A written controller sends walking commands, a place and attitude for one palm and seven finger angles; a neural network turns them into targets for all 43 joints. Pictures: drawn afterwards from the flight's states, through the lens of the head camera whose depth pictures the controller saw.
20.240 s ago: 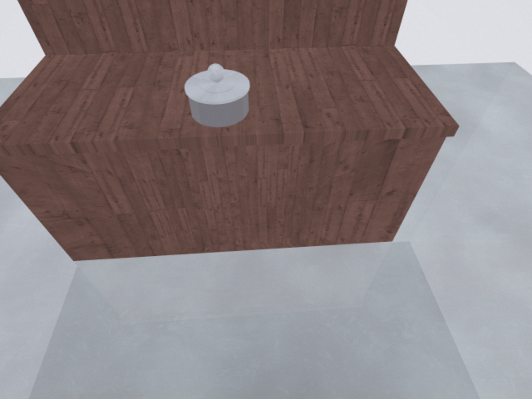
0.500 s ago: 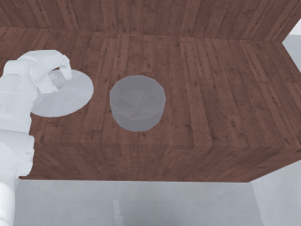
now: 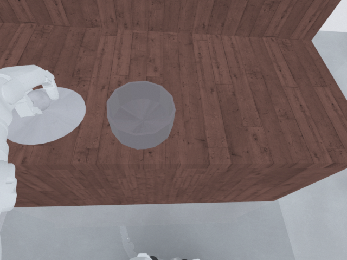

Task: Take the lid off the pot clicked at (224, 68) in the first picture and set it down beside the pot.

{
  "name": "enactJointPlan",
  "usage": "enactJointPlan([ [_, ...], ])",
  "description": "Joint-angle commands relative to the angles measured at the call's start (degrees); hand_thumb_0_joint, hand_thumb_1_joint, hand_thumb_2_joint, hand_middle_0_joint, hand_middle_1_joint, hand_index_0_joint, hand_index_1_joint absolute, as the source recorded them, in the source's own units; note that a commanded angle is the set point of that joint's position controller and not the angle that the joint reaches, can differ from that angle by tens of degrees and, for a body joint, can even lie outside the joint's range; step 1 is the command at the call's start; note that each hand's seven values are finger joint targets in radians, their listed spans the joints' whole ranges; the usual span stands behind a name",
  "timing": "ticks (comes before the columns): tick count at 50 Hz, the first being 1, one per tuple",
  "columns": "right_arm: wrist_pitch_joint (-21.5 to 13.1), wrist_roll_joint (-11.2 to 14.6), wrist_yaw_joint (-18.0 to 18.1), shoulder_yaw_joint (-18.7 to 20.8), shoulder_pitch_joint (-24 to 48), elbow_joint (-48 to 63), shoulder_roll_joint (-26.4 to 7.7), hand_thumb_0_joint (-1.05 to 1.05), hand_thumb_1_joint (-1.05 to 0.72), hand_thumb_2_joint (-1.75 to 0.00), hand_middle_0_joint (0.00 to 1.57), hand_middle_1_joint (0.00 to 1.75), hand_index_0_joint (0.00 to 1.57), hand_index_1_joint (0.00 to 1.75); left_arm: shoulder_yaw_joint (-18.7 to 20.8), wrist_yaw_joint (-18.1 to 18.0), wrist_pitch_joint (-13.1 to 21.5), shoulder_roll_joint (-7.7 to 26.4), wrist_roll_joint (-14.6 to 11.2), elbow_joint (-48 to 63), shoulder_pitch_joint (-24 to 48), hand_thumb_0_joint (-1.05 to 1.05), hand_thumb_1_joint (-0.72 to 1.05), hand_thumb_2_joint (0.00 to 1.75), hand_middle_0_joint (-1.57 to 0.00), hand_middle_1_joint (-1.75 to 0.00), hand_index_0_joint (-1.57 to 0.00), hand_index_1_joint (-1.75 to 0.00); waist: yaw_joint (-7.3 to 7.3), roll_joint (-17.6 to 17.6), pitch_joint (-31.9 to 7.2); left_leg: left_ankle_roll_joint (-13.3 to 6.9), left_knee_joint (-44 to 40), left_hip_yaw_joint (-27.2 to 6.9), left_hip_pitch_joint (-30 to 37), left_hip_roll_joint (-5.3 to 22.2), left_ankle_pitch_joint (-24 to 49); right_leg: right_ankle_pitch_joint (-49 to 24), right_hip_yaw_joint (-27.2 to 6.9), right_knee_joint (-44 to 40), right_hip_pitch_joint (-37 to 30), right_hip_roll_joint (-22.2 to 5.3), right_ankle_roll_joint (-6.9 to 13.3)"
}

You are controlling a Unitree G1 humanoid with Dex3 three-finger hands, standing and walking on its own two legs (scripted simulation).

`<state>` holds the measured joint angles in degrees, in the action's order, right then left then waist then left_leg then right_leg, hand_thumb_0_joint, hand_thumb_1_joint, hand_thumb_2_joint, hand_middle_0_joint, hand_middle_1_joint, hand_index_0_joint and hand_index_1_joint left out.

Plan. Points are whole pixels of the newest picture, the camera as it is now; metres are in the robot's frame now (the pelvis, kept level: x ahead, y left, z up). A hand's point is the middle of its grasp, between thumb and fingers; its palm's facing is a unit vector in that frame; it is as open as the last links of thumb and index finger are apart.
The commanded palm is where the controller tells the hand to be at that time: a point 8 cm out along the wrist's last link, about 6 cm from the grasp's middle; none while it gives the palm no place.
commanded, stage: lower the lid onto the table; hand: left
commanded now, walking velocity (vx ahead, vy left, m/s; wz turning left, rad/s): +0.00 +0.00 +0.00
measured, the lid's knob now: (38, 100) +0.48 +0.31 +0.03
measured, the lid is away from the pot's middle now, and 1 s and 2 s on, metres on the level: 0.24 0.25 0.27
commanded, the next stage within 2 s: open the fingers wide in 1.02 s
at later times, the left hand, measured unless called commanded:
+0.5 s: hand (31, 113) +0.45 +0.32 +0.02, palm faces -0.48 -0.10 -0.87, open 7.9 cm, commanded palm +0.51 +0.31 +0.09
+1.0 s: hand (40, 112) +0.48 +0.32 +0.00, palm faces -0.43 -0.12 -0.89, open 7.9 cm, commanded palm +0.52 +0.29 +0.05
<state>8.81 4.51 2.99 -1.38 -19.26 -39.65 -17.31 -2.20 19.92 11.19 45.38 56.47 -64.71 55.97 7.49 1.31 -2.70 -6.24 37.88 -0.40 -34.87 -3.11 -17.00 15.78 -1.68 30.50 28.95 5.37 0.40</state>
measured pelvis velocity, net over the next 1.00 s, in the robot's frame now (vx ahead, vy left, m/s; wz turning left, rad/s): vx -0.02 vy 0.05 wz -0.01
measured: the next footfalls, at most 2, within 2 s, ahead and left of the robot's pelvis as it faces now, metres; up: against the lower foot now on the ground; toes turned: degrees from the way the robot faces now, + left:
none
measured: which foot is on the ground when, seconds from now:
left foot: down 0.00-1.00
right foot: down 0.00-1.00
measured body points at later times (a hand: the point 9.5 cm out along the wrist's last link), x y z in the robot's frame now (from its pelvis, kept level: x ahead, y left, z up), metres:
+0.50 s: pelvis -0.01 +0.01 -0.01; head +0.10 +0.05 +0.42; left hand +0.47 +0.32 +0.07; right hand +0.00 -0.27 -0.12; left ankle +0.00 +0.04 -0.72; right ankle -0.02 -0.13 -0.72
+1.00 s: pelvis -0.02 +0.05 -0.03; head +0.10 +0.09 +0.40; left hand +0.49 +0.32 +0.05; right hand -0.04 -0.23 -0.12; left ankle +0.00 +0.04 -0.72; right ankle -0.02 -0.12 -0.72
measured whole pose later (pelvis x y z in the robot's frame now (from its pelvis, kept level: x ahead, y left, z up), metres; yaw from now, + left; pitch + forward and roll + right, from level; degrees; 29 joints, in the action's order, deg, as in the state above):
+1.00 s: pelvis -0.02 +0.05 -0.03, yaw -1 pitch +20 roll -8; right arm 11.4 2.2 0.8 -1.5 -22.0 -40.0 -16.3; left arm -4.4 10.1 8.6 40.7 59.9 -71.5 61.7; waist 9.8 3.0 -5.2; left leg -8.6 49.4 -0.7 -48.9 -4.1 -20.0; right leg 19.0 -0.1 40.2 41.6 4.9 1.4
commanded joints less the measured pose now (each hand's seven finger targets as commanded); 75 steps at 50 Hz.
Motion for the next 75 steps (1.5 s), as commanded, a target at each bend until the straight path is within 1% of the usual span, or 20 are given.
enactJointPlan([
  [1,-0.3,-0.4,0.6,4.0,-6.6,2.7,-10.9,0.0,-0.9,-0.9,0.2,0.3,0.2,0.3,6.0,-2.7,1.2,19.7,-2.0,13.4,29.1,0.0,0.61,1.04,-0.78,-1.01,-0.81,-1.03,-0.32,9.4,-27.8,3.5,0.9,-3.8,31.2,3.1,33.1,-16.5,2.1,-1.4,3.7,0.9,1.6],
  [7,0.5,0.0,0.8,3.6,-6.4,2.9,-11.1,0.0,-0.9,-0.9,0.2,0.3,0.2,0.3,5.6,-3.3,1.6,20.0,-1.7,11.1,27.3,0.0,0.61,1.04,-0.78,-1.01,-0.81,-1.03,0.03,6.7,-26.2,3.0,1.7,-3.2,26.4,2.7,25.8,-14.0,2.2,-0.4,4.3,0.8,1.7],
  [10,0.8,-0.1,0.9,3.9,-6.3,2.3,-10.9,0.0,-0.9,-0.9,0.2,0.3,0.2,0.3,2.2,-3.1,2.1,16.2,-2.2,15.3,31.5,0.0,0.61,1.04,-0.78,-1.01,-0.81,-1.03,0.74,11.3,-27.7,3.6,1.8,-4.1,30.4,3.4,28.5,-13.0,2.5,0.1,7.2,0.9,1.9],
  [13,0.6,0.2,1.1,3.3,-6.7,2.6,-11.3,0.0,-0.9,-0.9,0.2,0.3,0.2,0.3,5.2,-3.6,2.7,19.6,-2.7,10.8,28.0,0.0,0.61,1.04,-0.78,-1.01,-0.81,-1.03,0.68,7.1,-25.6,3.1,2.4,-3.9,26.1,3.4,25.6,-12.0,2.8,0.9,7.6,0.8,1.8],
  [16,0.9,-0.5,1.1,3.6,-7.1,2.4,-11.3,0.0,-0.9,-0.9,0.2,0.3,0.2,0.3,5.2,-4.7,3.2,20.0,-1.3,15.2,31.3,0.0,0.61,1.04,-0.78,-1.01,-0.81,-1.03,0.55,11.6,-28.8,3.9,2.7,-5.1,29.7,3.6,26.8,-10.2,3.1,1.4,9.8,1.2,2.2],
  [19,0.8,-0.6,1.0,3.3,-7.6,2.5,-11.2,0.0,-0.9,-0.9,0.2,0.3,0.2,0.3,6.3,-5.8,3.2,21.0,-1.3,12.7,30.2,0.0,0.61,1.04,-0.78,-1.01,-0.81,-1.03,0.53,9.9,-29.0,4.1,3.4,-5.1,27.9,3.7,27.5,-10.7,3.1,2.4,9.4,1.4,2.1],
  [21,0.9,-0.3,0.8,3.1,-7.6,2.3,-10.9,0.0,-0.9,-0.9,0.2,0.3,0.2,0.3,2.9,-6.4,2.3,16.8,-1.1,9.6,30.2,0.0,0.61,1.04,-0.78,-1.01,-0.81,-1.03,1.37,9.7,-25.2,4.4,3.1,-5.4,26.2,4.0,23.3,-7.9,3.7,2.6,12.4,1.5,2.3],
  [24,1.1,-1.2,0.7,3.3,-8.3,2.7,-11.5,0.0,-0.9,-0.9,0.2,0.3,0.2,0.3,6.3,-7.3,2.9,21.5,0.4,13.0,32.3,0.0,0.61,1.04,-0.78,-1.01,-0.81,-1.03,0.46,13.8,-30.6,5.2,4.1,-6.8,29.8,4.0,28.4,-7.9,3.8,3.3,13.3,1.6,2.7],
  [33,1.9,-1.6,-0.5,3.9,-10.3,1.2,-11.5,0.0,-0.9,-0.9,0.2,0.3,0.2,0.3,0.5,-7.8,0.3,11.7,0.3,7.1,33.8,0.0,0.61,1.04,-0.78,-1.01,-0.81,-1.03,2.23,11.8,-26.4,6.3,4.2,-9.5,29.3,5.1,27.3,-3.8,4.8,4.1,20.7,1.9,2.6],
  [39,2.2,-3.1,-0.4,4.6,-11.5,1.3,-11.3,0.0,-0.9,-0.9,0.2,0.3,0.2,0.3,3.6,-9.1,1.1,14.9,1.3,12.5,37.2,0.0,0.61,1.04,-0.78,-1.01,-0.81,-1.03,1.91,15.0,-34.7,9.3,5.6,-13.0,37.1,5.9,35.1,-2.9,4.5,5.7,23.1,2.3,2.6],
  [40,2.2,-2.8,-0.7,4.6,-11.6,0.8,-10.8,0.0,-0.9,-0.9,0.2,0.3,0.2,0.3,0.6,-9.3,0.1,10.4,0.9,9.0,36.2,0.0,0.61,1.04,-0.78,-1.01,-0.81,-1.03,2.47,13.6,-31.3,9.1,5.6,-12.6,35.2,6.0,33.5,-2.3,4.7,5.6,24.3,2.4,2.6],
  [48,2.3,-2.8,-1.5,4.1,-11.5,1.7,-11.6,0.0,-0.9,-0.9,0.2,0.3,0.2,0.3,1.8,-12.8,-3.3,11.9,3.0,3.6,34.4,0.0,0.61,1.04,-0.78,-1.01,-0.81,-1.03,2.38,11.4,-30.1,9.5,6.4,-12.4,28.3,5.3,27.6,-2.5,4.7,7.3,24.5,2.3,2.7],
  [55,2.4,-2.8,-2.1,4.6,-11.7,1.5,-11.5,0.0,-0.9,-0.9,0.2,0.3,0.2,0.3,-1.9,-12.4,-6.2,5.9,3.3,1.6,35.0,0.0,0.61,1.04,-0.78,-1.01,-0.81,-1.03,3.06,12.6,-29.0,12.0,6.4,-17.0,31.2,6.8,25.9,1.1,5.0,9.6,31.3,2.3,2.4],
  [56,2.0,-2.4,-2.3,4.3,-11.0,3.4,-11.3,0.0,-0.9,-0.9,0.2,0.3,0.2,0.3,4.2,-12.6,-5.8,11.7,3.2,-0.7,24.3,0.0,0.61,1.04,-0.78,-1.01,-0.81,-1.03,-0.38,11.3,-29.9,11.5,6.1,-15.9,28.4,5.7,24.3,1.6,4.9,9.6,27.9,2.4,2.7],
  [57,2.3,-2.3,-2.3,3.7,-9.7,3.9,-11.3,0.0,-0.9,-0.9,0.2,0.3,0.2,0.3,2.5,-12.7,-5.8,10.8,3.1,0.0,25.4,0.0,0.59,1.03,-0.77,-1.01,-0.8,-1.02,0.47,10.1,-29.5,10.5,6.4,-14.1,25.6,5.2,21.6,0.7,4.7,9.2,26.1,2.5,2.8],
  [60,3.1,-2.5,-2.7,5.0,-10.6,2.7,-11.2,0.0,-0.9,-0.9,0.2,0.3,0.2,0.3,-1.8,-13.0,-6.4,5.1,3.5,7.9,33.8,0.0,0.55,1.01,-0.73,-1.0,-0.76,-1.01,1.67,13.9,-30.8,12.3,6.0,-17.8,33.4,7.2,27.0,0.3,4.6,9.7,30.2,2.2,2.4],
  [61,3.2,-2.6,-2.8,5.2,-10.8,2.8,-11.5,0.0,-0.9,-0.9,0.2,0.3,0.2,0.3,0.2,-13.2,-6.4,7.4,3.7,8.0,33.2,0.0,0.53,1.0,-0.72,-0.99,-0.75,-1.01,1.22,14.2,-31.7,13.3,5.5,-19.4,34.8,7.5,28.0,1.2,4.5,10.3,31.3,2.2,2.4],
  [64,3.2,-2.5,-2.5,4.9,-9.7,2.9,-11.5,0.0,-0.9,-0.9,0.2,0.3,0.2,0.3,0.0,-13.5,-7.0,6.9,2.6,6.4,33.7,0.0,0.48,0.97,-0.69,-0.98,-0.72,-0.99,1.76,10.3,-28.9,11.1,4.5,-18.9,30.9,6.9,19.9,2.9,3.9,10.1,31.0,1.8,2.2],
  [69,2.8,-2.5,-2.6,5.4,-9.7,2.3,-11.2,0.0,-0.9,-0.9,0.2,0.3,0.2,0.3,-4.2,-14.1,-7.7,0.7,2.8,7.5,35.5,0.0,0.4,0.94,-0.65,-0.95,-0.67,-0.96,2.08,13.1,-29.7,12.6,3.7,-22.5,35.4,7.7,20.4,3.2,3.3,11.6,34.7,1.5,2.1],
  [75,2.4,-2.2,-2.1,4.8,-8.9,2.7,-11.2,0.0,-0.9,-0.9,0.2,0.3,0.2,0.3,-4.7,-14.9,-8.7,0.5,2.4,6.8,37.4,0.0,0.29,0.9,-0.59,-0.91,-0.61,-0.91,2.52,10.5,-29.0,12.1,2.8,-21.8,30.8,6.8,9.8,3.5,2.7,11.3,31.8,1.2,2.1],
])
